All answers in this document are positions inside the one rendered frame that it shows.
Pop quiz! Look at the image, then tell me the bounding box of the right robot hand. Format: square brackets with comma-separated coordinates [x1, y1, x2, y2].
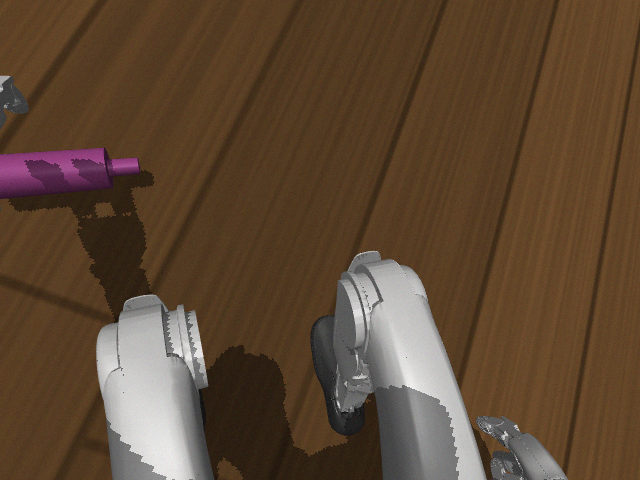
[476, 416, 568, 480]

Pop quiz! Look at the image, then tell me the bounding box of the right robot foot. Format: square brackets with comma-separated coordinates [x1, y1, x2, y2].
[310, 315, 365, 436]

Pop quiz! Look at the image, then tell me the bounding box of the bottle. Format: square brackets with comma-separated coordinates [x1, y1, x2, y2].
[0, 148, 141, 199]

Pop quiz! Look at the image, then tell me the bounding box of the left robot hand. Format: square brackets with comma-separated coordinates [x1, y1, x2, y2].
[0, 76, 29, 211]

